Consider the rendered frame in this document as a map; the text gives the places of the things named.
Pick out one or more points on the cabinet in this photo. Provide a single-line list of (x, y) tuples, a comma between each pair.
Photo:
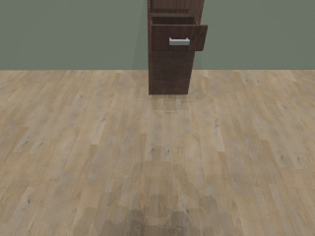
[(170, 71)]

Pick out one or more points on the handle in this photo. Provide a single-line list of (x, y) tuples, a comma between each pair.
[(179, 41)]

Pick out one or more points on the drawer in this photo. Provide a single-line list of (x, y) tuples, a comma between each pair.
[(163, 28)]

